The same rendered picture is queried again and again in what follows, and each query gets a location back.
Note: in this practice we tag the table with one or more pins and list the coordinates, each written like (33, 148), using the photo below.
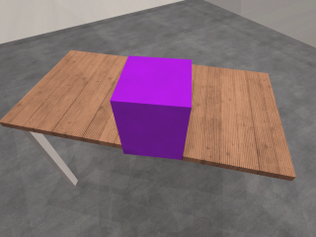
(234, 121)

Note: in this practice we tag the carton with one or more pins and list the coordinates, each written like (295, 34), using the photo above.
(152, 104)

